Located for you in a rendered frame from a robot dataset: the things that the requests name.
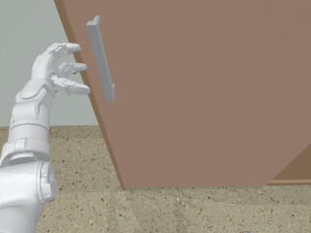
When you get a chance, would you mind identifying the left robot hand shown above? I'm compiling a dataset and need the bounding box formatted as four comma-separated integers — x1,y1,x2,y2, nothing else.
31,43,90,96

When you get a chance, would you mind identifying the left robot forearm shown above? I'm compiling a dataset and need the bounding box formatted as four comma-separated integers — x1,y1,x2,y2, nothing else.
0,79,55,168

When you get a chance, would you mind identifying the handle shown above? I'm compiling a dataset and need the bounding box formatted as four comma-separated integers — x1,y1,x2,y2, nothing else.
86,16,116,102

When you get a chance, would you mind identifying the wardrobe door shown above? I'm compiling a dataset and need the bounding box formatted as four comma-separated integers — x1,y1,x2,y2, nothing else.
63,0,311,188
272,144,311,181

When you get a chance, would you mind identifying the robot left upper arm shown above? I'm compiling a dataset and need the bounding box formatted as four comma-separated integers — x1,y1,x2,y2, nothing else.
0,160,58,233

